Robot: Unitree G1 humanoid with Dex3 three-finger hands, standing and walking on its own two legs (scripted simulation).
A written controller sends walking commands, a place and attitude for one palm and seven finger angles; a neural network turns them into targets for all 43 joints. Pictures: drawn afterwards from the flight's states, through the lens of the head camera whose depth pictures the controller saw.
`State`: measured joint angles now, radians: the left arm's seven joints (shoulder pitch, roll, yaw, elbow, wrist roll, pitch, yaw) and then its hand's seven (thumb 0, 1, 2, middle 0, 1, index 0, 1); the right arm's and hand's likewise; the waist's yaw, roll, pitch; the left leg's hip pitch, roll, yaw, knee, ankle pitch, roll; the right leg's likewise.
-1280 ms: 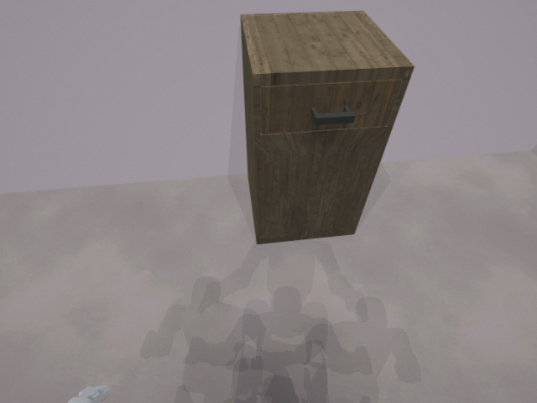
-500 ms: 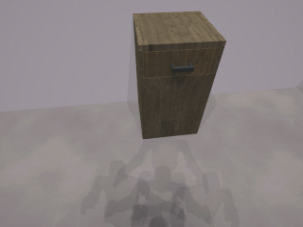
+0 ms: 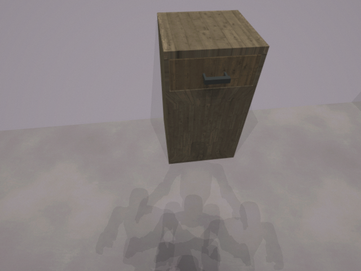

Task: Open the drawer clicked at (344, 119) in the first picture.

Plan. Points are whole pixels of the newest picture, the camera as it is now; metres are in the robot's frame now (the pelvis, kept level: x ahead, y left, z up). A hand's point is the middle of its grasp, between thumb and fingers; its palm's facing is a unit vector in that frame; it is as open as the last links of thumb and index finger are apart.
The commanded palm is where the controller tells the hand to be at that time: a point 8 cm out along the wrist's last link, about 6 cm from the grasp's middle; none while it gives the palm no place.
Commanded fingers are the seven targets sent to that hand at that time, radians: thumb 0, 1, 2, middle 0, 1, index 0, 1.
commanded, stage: look at it before walking up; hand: left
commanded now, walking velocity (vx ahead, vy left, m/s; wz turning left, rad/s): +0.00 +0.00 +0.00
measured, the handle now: (215, 77) +0.92 -0.11 -0.08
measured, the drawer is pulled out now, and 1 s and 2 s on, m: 0.00 0.00 0.00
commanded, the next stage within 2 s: walk to a spot facing it in 0.16 s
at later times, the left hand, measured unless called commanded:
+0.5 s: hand out of the picture +0.07 +0.23 -0.17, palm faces -0.08 -0.95 -0.30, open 7.3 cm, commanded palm none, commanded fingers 0.00 0.90 0.90 -0.20 -0.30 -0.20 -0.30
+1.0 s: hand out of the picture +0.08 +0.16 -0.16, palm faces -0.26 -0.93 -0.25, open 7.3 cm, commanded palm none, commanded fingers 0.00 0.90 0.90 -0.20 -0.30 -0.20 -0.30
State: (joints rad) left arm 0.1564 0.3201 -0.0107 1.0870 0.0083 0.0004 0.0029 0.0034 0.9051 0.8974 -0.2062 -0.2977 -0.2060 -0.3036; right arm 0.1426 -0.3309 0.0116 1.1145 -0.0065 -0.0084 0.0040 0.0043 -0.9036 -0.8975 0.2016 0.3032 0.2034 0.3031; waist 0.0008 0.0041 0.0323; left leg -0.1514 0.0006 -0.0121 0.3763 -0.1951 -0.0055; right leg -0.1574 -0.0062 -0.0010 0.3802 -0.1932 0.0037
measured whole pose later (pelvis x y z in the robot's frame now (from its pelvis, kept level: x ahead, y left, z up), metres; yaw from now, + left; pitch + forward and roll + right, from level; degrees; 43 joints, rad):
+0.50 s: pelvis +0.00 +0.00 -0.01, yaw -5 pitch -1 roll +1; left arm 0.19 0.29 0.01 1.03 0.01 0.05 0.00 0.00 0.91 0.90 -0.20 -0.30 -0.20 -0.30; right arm 0.13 -0.28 -0.01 1.03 -0.01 0.01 -0.02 0.00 -0.90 -0.90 0.20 0.30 0.20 0.30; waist 0.02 -0.01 0.05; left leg -0.19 0.02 0.07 0.47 -0.26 -0.01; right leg -0.25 0.02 0.08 0.52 -0.24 0.00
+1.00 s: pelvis -0.02 -0.02 +0.00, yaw -20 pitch +2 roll +1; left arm 0.27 0.18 0.05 0.93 0.01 0.03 0.00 0.00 0.90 0.90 -0.21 -0.30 -0.21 -0.30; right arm 0.12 -0.26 -0.06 0.95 -0.01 0.06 -0.03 0.01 -0.91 -0.90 0.20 0.30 0.20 0.30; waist 0.04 0.02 0.06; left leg -0.46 0.04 -0.03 1.02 -0.36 -0.08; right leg -0.30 0.10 0.12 0.44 -0.16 -0.06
